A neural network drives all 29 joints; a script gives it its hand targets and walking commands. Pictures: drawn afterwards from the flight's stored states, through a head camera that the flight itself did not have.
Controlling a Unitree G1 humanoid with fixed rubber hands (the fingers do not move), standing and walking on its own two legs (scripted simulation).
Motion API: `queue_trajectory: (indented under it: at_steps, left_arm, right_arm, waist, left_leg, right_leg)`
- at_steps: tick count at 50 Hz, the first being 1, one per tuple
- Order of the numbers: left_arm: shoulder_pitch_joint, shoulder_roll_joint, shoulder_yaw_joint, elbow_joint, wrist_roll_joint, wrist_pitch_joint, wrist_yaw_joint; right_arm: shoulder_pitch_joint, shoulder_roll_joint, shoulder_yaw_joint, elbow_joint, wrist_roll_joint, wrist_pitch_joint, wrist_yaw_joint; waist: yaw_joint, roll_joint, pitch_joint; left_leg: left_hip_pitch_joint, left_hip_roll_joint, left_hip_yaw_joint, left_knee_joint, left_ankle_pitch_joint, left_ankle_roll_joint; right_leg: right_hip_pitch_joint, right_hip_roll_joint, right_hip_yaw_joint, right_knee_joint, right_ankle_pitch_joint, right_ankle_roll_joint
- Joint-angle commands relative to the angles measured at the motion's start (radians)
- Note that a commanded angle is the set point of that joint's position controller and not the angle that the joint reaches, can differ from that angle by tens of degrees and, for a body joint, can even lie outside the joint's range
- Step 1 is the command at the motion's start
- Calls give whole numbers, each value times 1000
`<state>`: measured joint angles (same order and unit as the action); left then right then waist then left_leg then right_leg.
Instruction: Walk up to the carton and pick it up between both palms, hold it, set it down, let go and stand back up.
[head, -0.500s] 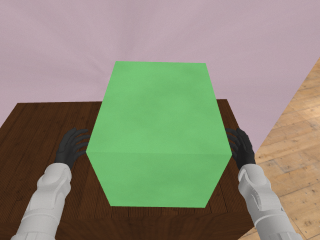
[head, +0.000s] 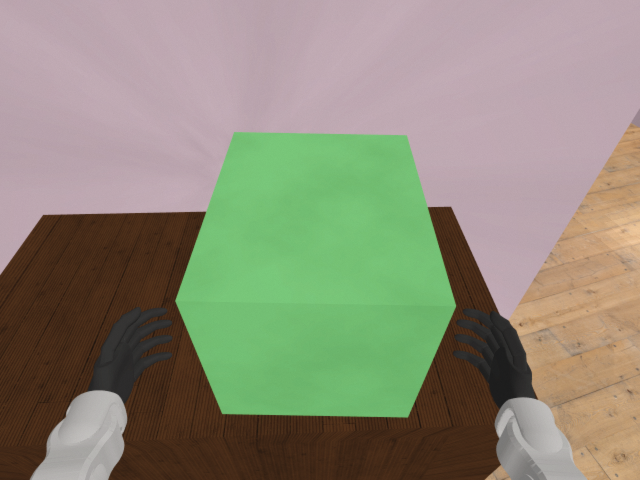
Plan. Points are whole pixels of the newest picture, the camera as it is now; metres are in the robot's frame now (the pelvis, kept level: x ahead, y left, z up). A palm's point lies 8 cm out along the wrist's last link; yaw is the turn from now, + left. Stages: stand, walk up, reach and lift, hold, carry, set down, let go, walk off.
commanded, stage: set down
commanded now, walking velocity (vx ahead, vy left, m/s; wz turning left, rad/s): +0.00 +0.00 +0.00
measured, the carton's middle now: (317, 269) +0.40 +0.03 +0.06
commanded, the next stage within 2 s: let go in 1.92 s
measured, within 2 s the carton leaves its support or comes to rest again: neither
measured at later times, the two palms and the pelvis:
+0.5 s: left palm (114, 420) +0.19 +0.25 +0.03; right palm (518, 423) +0.20 -0.20 +0.03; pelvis +0.01 +0.00 +0.00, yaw -1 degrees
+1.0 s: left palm (130, 426) +0.19 +0.24 +0.00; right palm (513, 438) +0.20 -0.21 +0.00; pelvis +0.04 +0.00 +0.00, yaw -1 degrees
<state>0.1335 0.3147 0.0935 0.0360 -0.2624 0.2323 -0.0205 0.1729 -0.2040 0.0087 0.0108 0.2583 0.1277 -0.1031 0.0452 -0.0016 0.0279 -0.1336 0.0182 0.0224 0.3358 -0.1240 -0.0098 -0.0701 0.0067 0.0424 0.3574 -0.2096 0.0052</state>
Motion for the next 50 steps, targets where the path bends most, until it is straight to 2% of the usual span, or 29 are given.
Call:
queue_trajectory:
  at_steps: [1, 3, 5, 8, 9, 10, 12, 14, 16, 17, 21, 22, 25, 26, 27, 28, 29, 30, 31, 32, 34, 36, 37, 38, 40, 43, 45, 47, 50]
  left_arm:
    - [-115, 166, 76, -258, -1, -61, 14]
    - [-20, 154, 88, -255, 18, -56, 21]
    - [-137, 159, 67, -188, -20, -50, 15]
    - [-1, 163, 63, -310, -16, -78, 29]
    - [81, 144, 46, -274, 8, -72, 23]
    - [49, 151, 34, -342, -24, -83, 23]
    - [49, 128, 21, -339, 4, -75, 43]
    - [122, 108, 28, -248, 28, -56, 32]
    - [95, 102, -1, -310, 22, -65, 41]
    - [72, 97, 2, -307, 32, -70, 53]
    - [63, 147, 25, -374, -20, -115, 62]
    - [99, 121, 27, -219, 6, -88, 44]
    - [72, 133, 45, -230, 36, -94, 44]
    - [144, 109, 42, -325, 27, -107, 52]
    - [128, 114, 37, -285, 39, -94, 48]
    - [145, 111, 36, -246, 46, -91, 42]
    - [172, 113, 42, -336, 32, -111, 42]
    - [175, 67, 17, -153, 70, -75, 21]
    - [185, 76, 30, -247, 73, -84, 27]
    - [191, 49, 26, -167, 104, -72, 17]
    - [203, 70, 47, -246, 91, -88, 22]
    - [225, 61, 44, -190, 106, -86, 17]
    - [180, 86, 46, -309, 83, -114, 28]
    - [206, 76, 51, -179, 92, -108, 8]
    - [220, 86, 44, -269, 92, -146, 28]
    - [218, 35, 37, -55, 152, -121, 5]
    - [256, 48, 10, -143, 98, -150, 6]
    - [218, 66, 17, -202, 110, -179, 22]
    - [260, 46, 9, -75, 137, -167, 9]
  right_arm:
    - [-108, -66, -48, -269, -39, -40, -5]
    - [-19, -54, -42, -260, -29, -33, 3]
    - [-137, -39, -46, -273, -58, -13, 5]
    - [7, -47, -75, -328, -55, -20, 4]
    - [121, -35, -71, -230, -54, -6, 11]
    - [50, -63, -61, -293, -53, -20, 9]
    - [58, -51, -84, -246, -38, -18, 26]
    - [97, -54, -90, -226, -64, -24, 30]
    - [65, -74, -86, -259, -63, -27, 42]
    - [49, -83, -93, -244, -68, -38, 49]
    - [90, -38, -96, -350, -75, -72, 41]
    - [136, -42, -67, -219, -97, -49, 41]
    - [121, -54, -50, -194, -76, -46, 42]
    - [139, -58, -51, -305, -58, -79, 48]
    - [148, -46, -37, -236, -61, -66, 49]
    - [159, -44, -38, -216, -70, -72, 45]
    - [172, -49, -41, -318, -45, -95, 40]
    - [187, -51, -28, -133, -94, -68, 41]
    - [168, -78, -38, -232, -68, -84, 41]
    - [190, -69, -35, -119, -88, -70, 47]
    - [193, -84, -37, -223, -83, -98, 47]
    - [195, -89, -35, -194, -105, -106, 46]
    - [198, -67, -36, -257, -75, -124, 43]
    - [220, -45, -20, -188, -109, -121, 38]
    - [228, -47, -2, -240, -81, -152, 44]
    - [229, -59, -5, -24, -120, -127, 55]
    - [250, -40, 5, -122, -108, -157, 53]
    - [208, -56, -16, -138, -104, -195, 54]
    - [248, -26, -7, -27, -122, -203, 55]
  waist:
    - [24, 38, -82]
    - [39, 20, -38]
    - [29, 15, -30]
    - [30, 28, -38]
    - [14, 66, 12]
    - [18, 40, -32]
    - [9, 88, -41]
    - [21, 54, 30]
    - [3, 72, 19]
    - [29, 71, 20]
    - [13, -5, -95]
    - [12, -24, 21]
    - [28, 32, -6]
    - [37, 35, -43]
    - [29, 69, -34]
    - [20, 49, -26]
    - [23, 38, -59]
    - [-4, 25, 25]
    - [11, 58, 10]
    - [5, 66, 48]
    - [20, 25, -4]
    - [6, 8, 27]
    - [18, 19, -21]
    - [-1, -52, 23]
    - [19, -11, -37]
    - [-6, 47, 96]
    - [-5, 0, 24]
    - [9, 34, -35]
    - [-10, 31, 17]
  left_leg:
    - [147, -29, 34, -33, 83, 5]
    - [177, -21, 29, -64, 45, 4]
    - [87, -22, 46, -68, -66, 15]
    - [170, -11, 36, -75, -52, -1]
    - [188, -8, 29, -80, -25, -10]
    - [187, -9, 36, -60, 5, -8]
    - [179, 8, 13, -73, -17, -24]
    - [164, 7, 18, -85, -2, -24]
    - [149, 4, 16, -83, -15, -29]
    - [151, 7, 14, -93, -41, -26]
    - [163, 0, 38, -68, -10, 9]
    - [178, -12, 49, -72, 8, 11]
    - [170, -21, 55, -59, 19, 4]
    - [183, -3, 46, -61, 113, -5]
    - [177, 7, 37, -60, 104, -6]
    - [198, -8, 52, -47, 140, -6]
    - [243, -13, 52, -29, 215, -8]
    - [219, -21, 50, -35, 169, -4]
    - [250, -23, 55, -34, 197, -13]
    - [256, -23, 53, -32, 189, -20]
    - [269, -22, 53, -32, 237, -15]
    - [243, -22, 53, -28, 270, -16]
    - [239, -16, 54, -29, 274, -8]
    - [248, -30, 64, -32, 231, 0]
    - [254, -22, 48, -17, 274, -1]
    - [256, -30, 56, -25, 238, -23]
    - [239, -17, 51, -30, 256, -6]
    - [248, -22, 46, -9, 310, -19]
    - [248, -17, 43, -18, 281, -15]
  right_leg:
    - [-154, 0, 0, -135, -23, -11]
    - [-176, -3, -6, -157, -72, -16]
    - [-194, -12, 6, -150, -163, -15]
    - [-183, -7, 2, -163, -141, -16]
    - [-185, 0, -7, -170, -105, -29]
    - [-192, 7, -10, -167, -87, -23]
    - [-185, 22, -18, -154, -89, -41]
    - [-148, 26, -14, -164, -72, -38]
    - [-157, 29, -29, -155, -98, -38]
    - [-159, 36, -30, -155, -119, -34]
    - [-131, 7, -3, -140, -87, -14]
    - [-160, 2, 3, -162, -81, -15]
    - [-166, 1, 5, -156, -90, -21]
    - [-118, 15, -11, -142, -18, -25]
    - [-109, 11, -1, -136, -11, -28]
    - [-107, 11, 0, -144, 33, -16]
    - [-116, 12, -5, -153, 86, -18]
    - [-131, 16, -8, -164, 49, -18]
    - [-148, 16, -13, -161, 76, -20]
    - [-146, 22, -16, -168, 58, -26]
    - [-115, 26, -23, -166, 89, -19]
    - [-97, 30, -22, -154, 138, -13]
    - [-92, 17, -9, -163, 127, -13]
    - [-110, 12, -9, -171, 139, 1]
    - [-92, 14, -4, -151, 173, -3]
    - [-141, 13, -13, -176, 140, -18]
    - [-101, 10, -14, -170, 159, -6]
    - [-87, 19, -20, -149, 204, -14]
    - [-101, 10, -13, -162, 195, -10]
